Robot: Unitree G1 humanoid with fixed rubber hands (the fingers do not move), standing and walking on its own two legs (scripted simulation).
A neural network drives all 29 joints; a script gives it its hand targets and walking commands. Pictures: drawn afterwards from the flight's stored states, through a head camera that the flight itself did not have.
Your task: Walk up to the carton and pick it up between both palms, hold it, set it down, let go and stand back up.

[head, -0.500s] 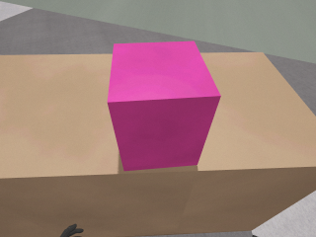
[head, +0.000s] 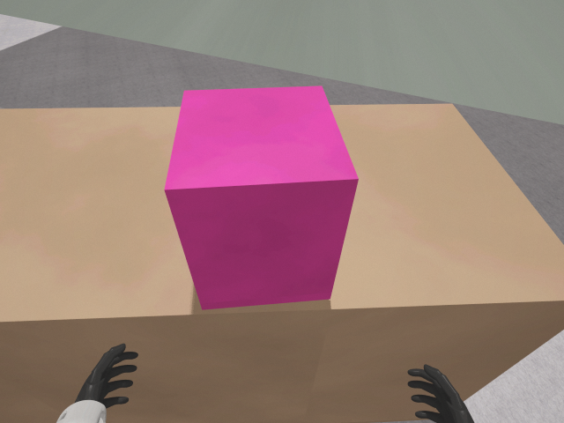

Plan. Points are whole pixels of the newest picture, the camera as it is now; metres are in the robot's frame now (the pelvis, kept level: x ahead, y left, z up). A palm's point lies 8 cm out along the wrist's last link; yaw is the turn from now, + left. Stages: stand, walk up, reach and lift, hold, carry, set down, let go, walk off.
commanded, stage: reach and lift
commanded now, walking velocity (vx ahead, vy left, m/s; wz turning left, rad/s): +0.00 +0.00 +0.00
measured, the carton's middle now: (260, 200) +0.41 +0.06 +0.12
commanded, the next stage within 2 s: none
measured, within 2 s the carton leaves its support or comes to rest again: neither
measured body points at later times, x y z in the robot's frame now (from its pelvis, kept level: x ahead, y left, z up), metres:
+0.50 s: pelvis +0.00 -0.01 +0.01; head -0.01 +0.00 +0.45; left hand +0.16 +0.27 +0.00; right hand +0.19 -0.20 -0.02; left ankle +0.01 +0.11 -0.74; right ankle +0.00 -0.08 -0.74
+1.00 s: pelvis +0.00 +0.00 +0.01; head -0.02 +0.01 +0.46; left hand +0.18 +0.25 +0.06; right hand +0.20 -0.18 +0.06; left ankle +0.01 +0.11 -0.74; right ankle +0.00 -0.08 -0.74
